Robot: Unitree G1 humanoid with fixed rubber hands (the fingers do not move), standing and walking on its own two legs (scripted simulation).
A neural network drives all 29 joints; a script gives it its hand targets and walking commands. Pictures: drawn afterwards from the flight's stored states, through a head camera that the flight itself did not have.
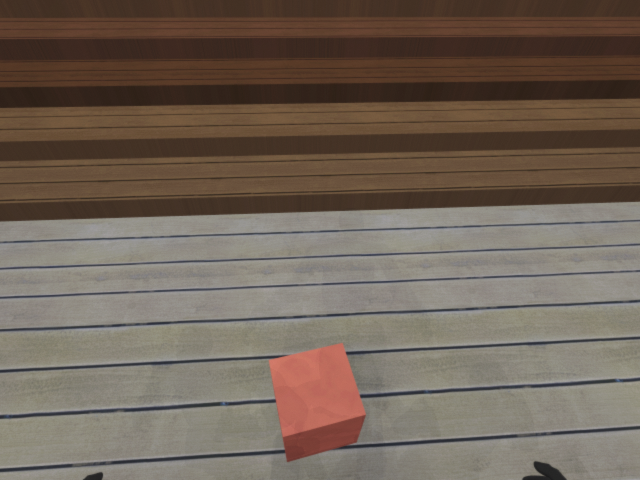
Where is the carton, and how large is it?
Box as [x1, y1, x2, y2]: [269, 343, 365, 461]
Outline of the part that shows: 342,343 269,360 287,461 356,442 365,413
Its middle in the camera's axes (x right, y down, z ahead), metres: -0.01 +0.46 +1.10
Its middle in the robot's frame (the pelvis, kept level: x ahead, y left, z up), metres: +0.45 +0.00 -0.66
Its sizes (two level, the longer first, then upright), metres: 0.210 0.200 0.250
